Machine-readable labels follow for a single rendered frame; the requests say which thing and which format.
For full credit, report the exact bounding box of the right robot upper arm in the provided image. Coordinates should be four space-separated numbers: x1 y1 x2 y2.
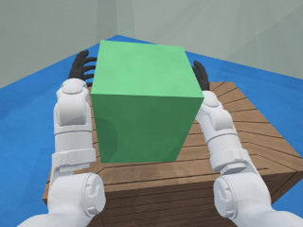
213 172 303 227

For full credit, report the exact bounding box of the robot left hand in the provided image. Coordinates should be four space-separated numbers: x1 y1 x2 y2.
68 49 98 88

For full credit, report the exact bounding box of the pedestal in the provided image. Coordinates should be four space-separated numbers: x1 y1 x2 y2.
42 81 303 227

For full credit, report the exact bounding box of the robot right hand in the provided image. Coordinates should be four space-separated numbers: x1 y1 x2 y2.
191 61 210 91

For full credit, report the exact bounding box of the robot left forearm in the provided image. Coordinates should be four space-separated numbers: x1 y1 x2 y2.
47 79 97 211

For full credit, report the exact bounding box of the carton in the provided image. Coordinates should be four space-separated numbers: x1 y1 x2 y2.
91 40 205 164

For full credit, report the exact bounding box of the robot right forearm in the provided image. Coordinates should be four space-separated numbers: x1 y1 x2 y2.
195 91 272 205

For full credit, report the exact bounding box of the left robot upper arm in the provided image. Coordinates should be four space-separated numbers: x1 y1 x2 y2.
17 172 106 227

